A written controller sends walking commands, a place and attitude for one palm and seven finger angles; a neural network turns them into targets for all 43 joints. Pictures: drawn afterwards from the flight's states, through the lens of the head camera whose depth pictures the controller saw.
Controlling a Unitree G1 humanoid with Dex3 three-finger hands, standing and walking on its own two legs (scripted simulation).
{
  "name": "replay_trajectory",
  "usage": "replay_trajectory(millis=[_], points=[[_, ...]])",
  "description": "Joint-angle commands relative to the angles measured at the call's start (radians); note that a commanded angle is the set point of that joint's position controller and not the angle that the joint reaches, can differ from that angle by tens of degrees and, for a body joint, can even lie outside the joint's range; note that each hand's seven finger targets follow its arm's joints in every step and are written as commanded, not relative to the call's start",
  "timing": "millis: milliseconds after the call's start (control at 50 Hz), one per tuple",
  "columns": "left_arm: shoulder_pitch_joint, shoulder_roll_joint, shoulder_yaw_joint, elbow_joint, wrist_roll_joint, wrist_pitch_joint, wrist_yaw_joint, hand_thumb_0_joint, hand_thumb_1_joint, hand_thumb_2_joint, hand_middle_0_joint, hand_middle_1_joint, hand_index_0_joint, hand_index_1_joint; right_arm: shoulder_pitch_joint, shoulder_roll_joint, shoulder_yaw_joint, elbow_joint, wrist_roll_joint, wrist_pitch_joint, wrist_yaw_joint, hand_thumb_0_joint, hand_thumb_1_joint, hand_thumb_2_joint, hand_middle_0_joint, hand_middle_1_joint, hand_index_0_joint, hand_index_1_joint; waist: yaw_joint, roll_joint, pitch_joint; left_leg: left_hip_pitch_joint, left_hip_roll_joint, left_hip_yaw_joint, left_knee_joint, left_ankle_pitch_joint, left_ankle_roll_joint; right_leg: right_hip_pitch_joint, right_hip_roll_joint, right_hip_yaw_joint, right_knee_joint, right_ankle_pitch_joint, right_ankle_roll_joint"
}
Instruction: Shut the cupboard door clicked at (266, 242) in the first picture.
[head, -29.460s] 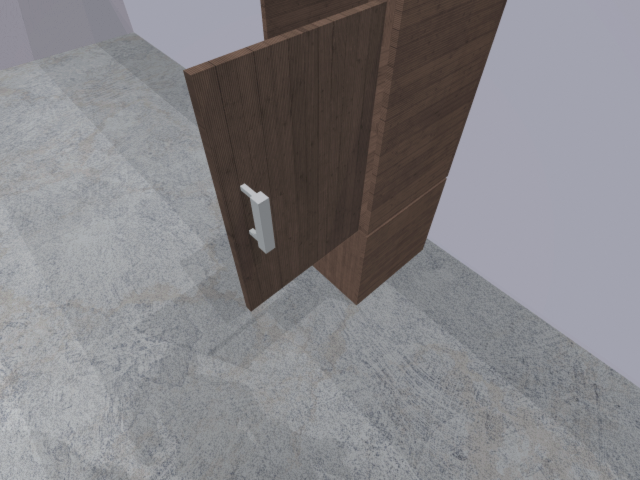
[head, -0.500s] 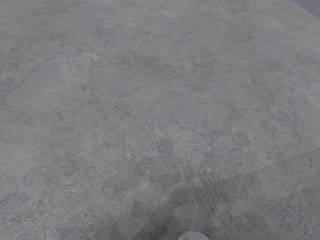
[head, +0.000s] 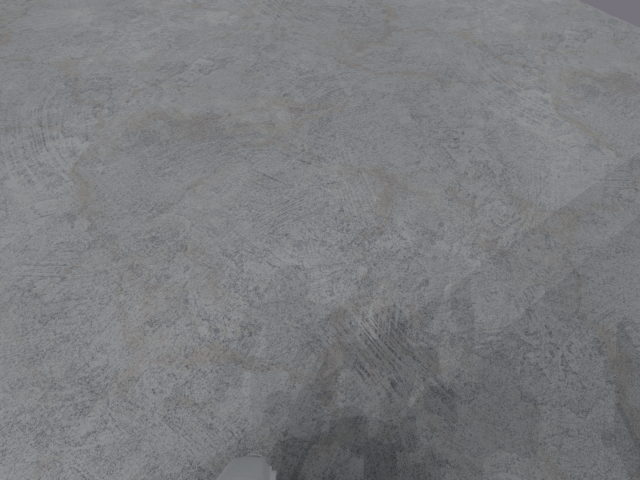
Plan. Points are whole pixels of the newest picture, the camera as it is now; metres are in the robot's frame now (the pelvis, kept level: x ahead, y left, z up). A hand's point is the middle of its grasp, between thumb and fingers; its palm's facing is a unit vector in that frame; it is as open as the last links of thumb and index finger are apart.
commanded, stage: turn to face it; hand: left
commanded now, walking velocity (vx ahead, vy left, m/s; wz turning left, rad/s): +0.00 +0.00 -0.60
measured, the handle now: out of the picture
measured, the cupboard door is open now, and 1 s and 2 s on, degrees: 59 59 59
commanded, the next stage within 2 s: none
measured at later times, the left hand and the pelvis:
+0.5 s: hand (215, 425) +0.20 +0.17 -0.16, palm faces -0.31 -0.92 -0.26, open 7.4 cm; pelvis +0.02 -0.01 -0.01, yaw -18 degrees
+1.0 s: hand (238, 410) +0.23 +0.14 -0.18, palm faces -0.52 -0.84 -0.18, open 7.4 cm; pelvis +0.05 +0.01 +0.00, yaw -35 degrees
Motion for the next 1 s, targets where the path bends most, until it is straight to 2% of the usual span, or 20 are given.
replay_trajectory(millis=[0, 20, 60, 80, 120, 180, 380, 440, 460, 480, 500, 520, 540, 620, 780, 860, 880, 900, 920, 980], points=[[-0.05, 0.22, 0.063, -0.08, 0.001, -0.013, 0.016, 0.0, 0.9, 0.9, -0.2, -0.3, -0.2, -0.3, 0.082, -0.085, -0.019, -0.056, 0.002, -0.038, -0.011, 0.0, -0.9, -0.9, 0.2, 0.3, 0.2, 0.3, -0.033, -0.14, -0.152, 0.161, -0.04, 0.014, -0.272, 0.13, 0.009, 0.045, -0.203, 0.247, -0.033, 0.428, -0.134], [-0.069, 0.193, 0.059, -0.084, -0.005, -0.008, 0.016, 0.0, 0.9, 0.9, -0.2, -0.3, -0.2, -0.3, 0.127, -0.105, -0.023, -0.04, 0.002, -0.047, -0.012, 0.0, -0.9, -0.9, 0.2, 0.3, 0.2, 0.3, -0.056, -0.088, -0.169, 0.291, -0.012, -0.006, -0.414, 0.228, 0.015, -0.036, -0.16, 0.217, 0.025, 0.332, -0.086], [-0.027, 0.105, 0.038, -0.116, -0.017, -0.001, 0.003, 0.0, 0.9, 0.9, -0.2, -0.3, -0.2, -0.3, 0.168, -0.263, -0.046, -0.049, -0.017, -0.058, -0.021, 0.0, -0.9, -0.9, 0.2, 0.3, 0.2, 0.3, -0.054, 0.361, -0.193, 0.447, 0.396, -0.371, -0.547, 0.493, 0.183, -0.298, 0.039, -0.029, 0.407, -0.358, 0.031], [-0.054, 0.137, 0.042, -0.115, -0.006, 0.002, 0.003, 0.0, 0.9, 0.9, -0.2, -0.3, -0.2, -0.3, 0.165, -0.255, -0.04, -0.057, -0.025, -0.05, -0.022, 0.0, -0.9, -0.9, 0.2, 0.3, 0.2, 0.3, -0.066, 0.261, -0.165, 0.35, 0.427, -0.358, -0.529, 0.522, 0.246, -0.266, -0.004, 0.0, 0.569, -0.377, 0.028], [-0.023, 0.146, 0.057, -0.084, 0.004, 0.012, -0.01, 0.0, 0.9, 0.9, -0.2, -0.3, -0.2, -0.3, 0.049, -0.182, -0.018, -0.086, -0.024, -0.056, -0.028, 0.0, -0.9, -0.9, 0.2, 0.3, 0.2, 0.3, -0.005, 0.261, -0.11, 0.286, 0.342, -0.221, -0.533, 0.537, 0.221, -0.293, -0.041, -0.012, 0.688, -0.267, 0.048], [-0.038, 0.121, 0.051, -0.076, 0.0, 0.02, -0.025, 0.0, 0.9, 0.9, -0.2, -0.3, -0.2, -0.3, 0.055, -0.16, -0.014, -0.083, -0.026, -0.054, -0.028, 0.0, -0.9, -0.9, 0.2, 0.3, 0.2, 0.3, -0.007, 0.209, -0.084, 0.308, 0.261, -0.06, -0.506, 0.599, 0.196, -0.287, -0.05, -0.055, 0.683, -0.182, 0.067], [-0.11, 0.087, 0.029, -0.111, -0.001, 0.008, -0.031, 0.0, 0.9, 0.9, -0.2, -0.3, -0.2, -0.3, 0.124, -0.197, -0.048, -0.029, -0.024, -0.048, -0.008, 0.0, -0.9, -0.9, 0.2, 0.3, 0.2, 0.3, -0.05, 0.252, -0.138, 0.4, 0.302, 0.076, -0.403, 0.684, 0.2, -0.141, -0.041, -0.175, 0.256, -0.162, 0.045], [-0.014, 0.117, 0.037, -0.085, -0.001, -0.004, -0.026, 0.0, 0.9, 0.9, -0.2, -0.3, -0.2, -0.3, 0.084, -0.206, -0.054, -0.032, -0.017, -0.043, 0.0, 0.0, -0.9, -0.9, 0.2, 0.3, 0.2, 0.3, 0.012, 0.204, -0.148, 0.287, 0.274, 0.14, -0.263, 0.581, 0.127, 0.072, -0.026, -0.19, -0.005, 0.061, 0.013], [0.07, 0.183, 0.049, -0.057, 0.005, -0.015, -0.018, 0.0, 0.9, 0.9, -0.2, -0.3, -0.2, -0.3, 0.077, -0.177, -0.051, -0.043, -0.007, -0.042, 0.005, 0.0, -0.9, -0.9, 0.2, 0.3, 0.2, 0.3, 0.053, 0.05, -0.187, 0.168, 0.219, 0.179, -0.104, 0.438, 0.072, 0.237, -0.117, -0.069, -0.11, 0.227, -0.025], [0.136, 0.298, 0.071, -0.04, 0.012, -0.028, -0.003, 0.0, 0.9, 0.9, -0.2, -0.3, -0.2, -0.3, 0.022, -0.083, -0.025, -0.097, -0.004, -0.04, 0.008, 0.0, -0.9, -0.9, 0.2, 0.3, 0.2, 0.3, 0.093, -0.3, -0.17, -0.13, 0.049, 0.209, 0.139, -0.177, 0.012, 0.366, -0.369, 0.293, -0.146, 0.616, -0.133], [0.156, 0.322, 0.073, -0.03, -0.005, -0.023, 0.011, 0.0, 0.9, 0.9, -0.2, -0.3, -0.2, -0.3, -0.001, -0.115, -0.02, -0.112, -0.006, -0.022, -0.007, 0.0, -0.9, -0.9, 0.2, 0.3, 0.2, 0.3, 0.092, -0.265, -0.166, -0.166, 0.033, 0.055, 0.3, -0.256, 0.011, 0.281, -0.446, 0.341, -0.146, 0.731, -0.224], [0.114, 0.293, 0.067, -0.041, -0.008, -0.017, 0.019, 0.0, 0.9, 0.9, -0.2, -0.3, -0.2, -0.3, 0.004, -0.111, -0.021, -0.103, -0.006, -0.011, -0.008, 0.0, -0.9, -0.9, 0.2, 0.3, 0.2, 0.3, 0.066, -0.163, -0.112, -0.175, 0.056, -0.004, 0.358, -0.175, 0.016, 0.215, -0.415, 0.285, -0.16, 0.609, -0.228], [0.042, 0.257, 0.068, -0.056, -0.002, -0.021, 0.028, 0.0, 0.9, 0.9, -0.2, -0.3, -0.2, -0.3, 0.006, -0.097, -0.022, -0.091, -0.007, -0.015, -0.011, 0.0, -0.9, -0.9, 0.2, 0.3, 0.2, 0.3, 0.037, -0.227, -0.107, -0.232, 0.064, -0.022, 0.367, -0.122, 0.012, 0.242, -0.355, 0.271, -0.157, 0.564, -0.212], [-0.041, 0.198, 0.045, -0.084, -0.005, -0.031, 0.026, 0.0, 0.9, 0.9, -0.2, -0.3, -0.2, -0.3, 0.03, -0.108, -0.024, -0.054, -0.01, -0.013, 0.003, 0.0, -0.9, -0.9, 0.2, 0.3, 0.2, 0.3, -0.009, -0.138, -0.132, -0.118, 0.051, -0.023, 0.288, 0.038, -0.011, 0.16, -0.243, 0.128, -0.133, 0.523, -0.163], [0.002, 0.227, 0.059, -0.071, 0.005, -0.024, 0.018, 0.0, 0.9, 0.9, -0.2, -0.3, -0.2, -0.3, -0.024, -0.09, -0.017, -0.084, -0.004, -0.025, -0.003, 0.0, -0.9, -0.9, 0.2, 0.3, 0.2, 0.3, 0.017, -0.115, -0.142, -0.022, -0.013, -0.003, -0.023, 0.005, -0.009, 0.144, -0.235, 0.257, -0.11, 0.472, -0.194], [-0.068, 0.209, 0.059, -0.081, -0.004, -0.012, 0.018, 0.0, 0.9, 0.9, -0.2, -0.3, -0.2, -0.3, 0.102, -0.105, -0.019, -0.051, 0.003, -0.043, -0.013, 0.0, -0.9, -0.9, 0.2, 0.3, 0.2, 0.3, -0.052, -0.112, -0.158, 0.266, -0.025, -0.006, -0.382, 0.214, 0.009, -0.021, -0.168, 0.263, -0.003, 0.372, -0.104], [-0.053, 0.159, 0.049, -0.094, -0.014, -0.007, 0.015, 0.0, 0.9, 0.9, -0.2, -0.3, -0.2, -0.3, 0.13, -0.167, -0.028, -0.044, -0.005, -0.054, -0.017, 0.0, -0.9, -0.9, 0.2, 0.3, 0.2, 0.3, -0.058, 0.064, -0.178, 0.396, 0.107, -0.131, -0.51, 0.249, 0.048, -0.144, -0.061, 0.187, 0.104, 0.174, -0.047], [-0.026, 0.109, 0.037, -0.109, -0.021, -0.004, 0.004, 0.0, 0.9, 0.9, -0.2, -0.3, -0.2, -0.3, 0.144, -0.263, -0.046, -0.054, -0.018, -0.056, -0.018, 0.0, -0.9, -0.9, 0.2, 0.3, 0.2, 0.3, -0.052, 0.352, -0.183, 0.455, 0.362, -0.376, -0.555, 0.408, 0.156, -0.298, 0.062, 0.024, 0.341, -0.291, 0.018], [-0.043, 0.138, 0.037, -0.111, -0.008, -0.003, 0.005, 0.0, 0.9, 0.9, -0.2, -0.3, -0.2, -0.3, 0.15, -0.266, -0.041, -0.067, -0.019, -0.047, -0.018, 0.0, -0.9, -0.9, 0.2, 0.3, 0.2, 0.3, -0.061, 0.292, -0.167, 0.372, 0.433, -0.384, -0.534, 0.475, 0.224, -0.269, 0.008, 0.005, 0.522, -0.374, 0.026], [-0.025, 0.157, 0.059, -0.074, 0.003, 0.008, -0.016, 0.0, 0.9, 0.9, -0.2, -0.3, -0.2, -0.3, 0.026, -0.182, -0.016, -0.102, -0.026, -0.053, -0.025, 0.0, -0.9, -0.9, 0.2, 0.3, 0.2, 0.3, -0.004, 0.232, -0.091, 0.263, 0.315, -0.184, -0.538, 0.494, 0.214, -0.278, -0.035, -0.018, 0.709, -0.243, 0.053]])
